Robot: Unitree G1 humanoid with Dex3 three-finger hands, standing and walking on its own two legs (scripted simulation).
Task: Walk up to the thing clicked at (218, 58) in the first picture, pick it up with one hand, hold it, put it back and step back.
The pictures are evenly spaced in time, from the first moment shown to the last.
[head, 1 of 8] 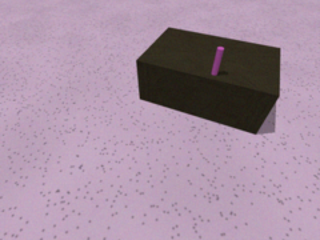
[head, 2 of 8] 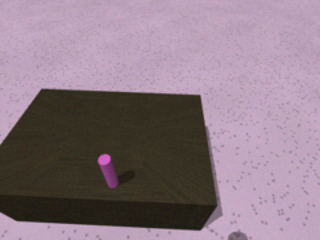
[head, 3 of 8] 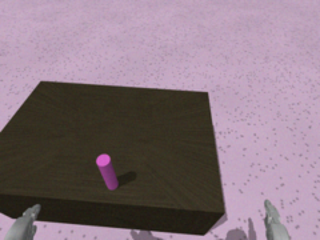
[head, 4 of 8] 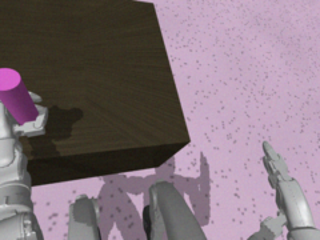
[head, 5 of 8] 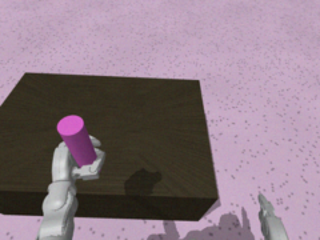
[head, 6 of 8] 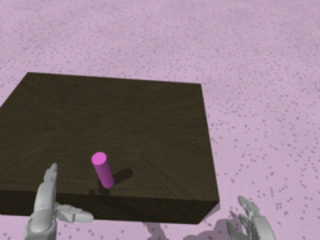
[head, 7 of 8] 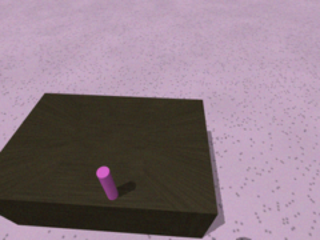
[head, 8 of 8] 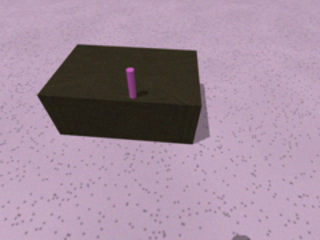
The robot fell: no
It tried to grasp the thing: yes
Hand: left
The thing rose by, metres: 0.29
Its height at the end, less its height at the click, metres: +0.00
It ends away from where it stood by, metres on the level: 0.03
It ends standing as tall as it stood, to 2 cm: yes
